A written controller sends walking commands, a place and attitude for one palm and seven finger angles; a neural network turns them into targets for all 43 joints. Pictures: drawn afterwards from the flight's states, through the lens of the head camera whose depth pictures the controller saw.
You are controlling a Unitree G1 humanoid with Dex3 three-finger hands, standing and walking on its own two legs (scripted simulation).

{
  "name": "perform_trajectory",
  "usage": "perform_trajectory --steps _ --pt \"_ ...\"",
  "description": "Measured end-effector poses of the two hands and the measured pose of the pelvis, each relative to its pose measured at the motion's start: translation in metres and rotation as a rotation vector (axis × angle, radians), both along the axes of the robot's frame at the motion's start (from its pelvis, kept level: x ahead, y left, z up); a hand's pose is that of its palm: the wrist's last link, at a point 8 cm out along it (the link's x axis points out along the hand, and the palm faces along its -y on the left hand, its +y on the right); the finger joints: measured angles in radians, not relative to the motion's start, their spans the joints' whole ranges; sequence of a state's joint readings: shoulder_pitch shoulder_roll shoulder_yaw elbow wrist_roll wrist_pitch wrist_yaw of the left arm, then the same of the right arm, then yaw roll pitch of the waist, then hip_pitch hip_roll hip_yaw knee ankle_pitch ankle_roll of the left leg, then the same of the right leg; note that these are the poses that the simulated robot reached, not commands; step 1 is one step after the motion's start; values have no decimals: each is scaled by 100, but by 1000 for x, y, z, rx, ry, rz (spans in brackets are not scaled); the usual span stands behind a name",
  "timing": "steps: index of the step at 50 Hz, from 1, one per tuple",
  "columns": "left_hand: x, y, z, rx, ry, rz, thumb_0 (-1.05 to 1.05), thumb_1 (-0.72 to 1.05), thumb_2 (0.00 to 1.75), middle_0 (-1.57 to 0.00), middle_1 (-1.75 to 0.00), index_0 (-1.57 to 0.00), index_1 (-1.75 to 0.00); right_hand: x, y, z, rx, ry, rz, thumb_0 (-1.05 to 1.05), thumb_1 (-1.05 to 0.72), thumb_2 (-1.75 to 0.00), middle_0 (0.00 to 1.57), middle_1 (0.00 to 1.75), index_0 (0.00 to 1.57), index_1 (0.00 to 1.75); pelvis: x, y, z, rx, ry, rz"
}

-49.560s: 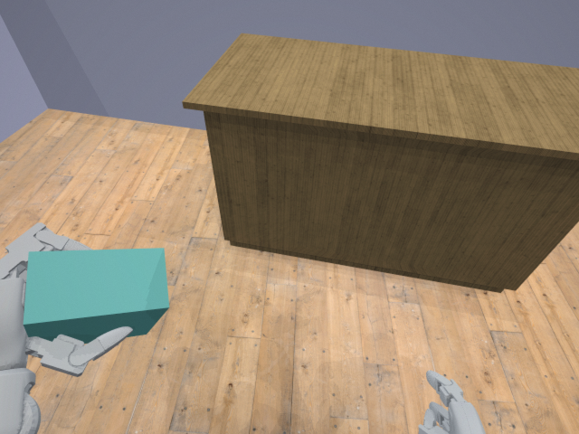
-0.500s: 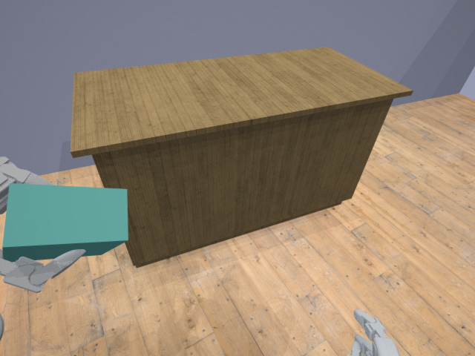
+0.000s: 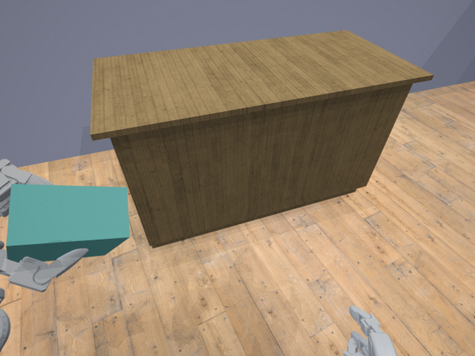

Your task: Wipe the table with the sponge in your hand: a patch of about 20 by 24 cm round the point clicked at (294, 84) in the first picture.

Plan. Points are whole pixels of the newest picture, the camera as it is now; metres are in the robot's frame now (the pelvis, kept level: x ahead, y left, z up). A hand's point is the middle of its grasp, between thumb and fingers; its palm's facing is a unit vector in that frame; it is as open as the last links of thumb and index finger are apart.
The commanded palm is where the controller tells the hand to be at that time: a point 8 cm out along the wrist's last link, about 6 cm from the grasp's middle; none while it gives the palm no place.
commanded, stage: stop stepping back and stand still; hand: left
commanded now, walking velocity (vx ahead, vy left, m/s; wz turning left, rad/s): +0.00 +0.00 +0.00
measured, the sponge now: (83, 225) +0.24 +0.21 +0.18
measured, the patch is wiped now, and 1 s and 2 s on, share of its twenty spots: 1.00 1.00 1.00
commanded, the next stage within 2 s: stand and wait in 0.68 s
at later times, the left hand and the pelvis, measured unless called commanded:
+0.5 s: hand (29, 220) +0.23 +0.26 +0.20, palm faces +0.41 -0.85 -0.32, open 10.2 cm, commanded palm +0.18 +0.31 +0.22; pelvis +0.02 +0.03 +0.02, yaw +0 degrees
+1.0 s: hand (26, 214) +0.24 +0.27 +0.20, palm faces +0.41 -0.85 -0.34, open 10.2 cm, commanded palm +0.19 +0.31 +0.22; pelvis +0.03 +0.03 +0.02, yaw -1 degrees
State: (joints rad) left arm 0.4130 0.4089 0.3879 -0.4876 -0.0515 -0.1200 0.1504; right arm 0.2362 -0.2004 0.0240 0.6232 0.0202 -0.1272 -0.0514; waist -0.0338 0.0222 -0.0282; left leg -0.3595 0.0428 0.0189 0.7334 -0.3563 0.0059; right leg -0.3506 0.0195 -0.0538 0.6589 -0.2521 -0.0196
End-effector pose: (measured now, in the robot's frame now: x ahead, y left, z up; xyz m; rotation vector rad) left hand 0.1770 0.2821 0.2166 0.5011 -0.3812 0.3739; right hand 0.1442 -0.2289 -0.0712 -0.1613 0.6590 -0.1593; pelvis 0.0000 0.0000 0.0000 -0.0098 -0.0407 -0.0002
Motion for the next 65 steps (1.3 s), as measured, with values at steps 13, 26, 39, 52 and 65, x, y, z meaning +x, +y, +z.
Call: perform_trajectory --steps 13,26,39,52,65 --pt "-12 18 2 -39 9 27 -1 -52 105 -71 -133 -74 -132 13 16 15 -41 30 19 2 -90 -89 20 30 20 30 5 16 14 0 12 10" --pt "13 23 -6 -94 40 -13 -1 -52 105 -71 -133 -74 -132 43 33 34 -51 -15 47 2 -90 -89 20 30 20 30 18 28 21 -8 28 -4" --pt "19 32 -9 -105 57 6 -1 -52 105 -71 -133 -74 -132 50 38 33 -52 9 48 2 -90 -89 20 30 20 30 25 33 23 -10 29 -8" --pt "22 32 -8 -94 65 4 -1 -52 105 -71 -133 -74 -132 43 37 27 -45 39 34 2 -90 -89 20 30 20 30 25 34 23 -10 35 -11" --pt "24 28 -8 -88 81 4 -1 -52 105 -71 -133 -74 -132 43 31 25 -42 43 24 2 -90 -89 20 30 20 30 27 32 24 -9 38 -12"
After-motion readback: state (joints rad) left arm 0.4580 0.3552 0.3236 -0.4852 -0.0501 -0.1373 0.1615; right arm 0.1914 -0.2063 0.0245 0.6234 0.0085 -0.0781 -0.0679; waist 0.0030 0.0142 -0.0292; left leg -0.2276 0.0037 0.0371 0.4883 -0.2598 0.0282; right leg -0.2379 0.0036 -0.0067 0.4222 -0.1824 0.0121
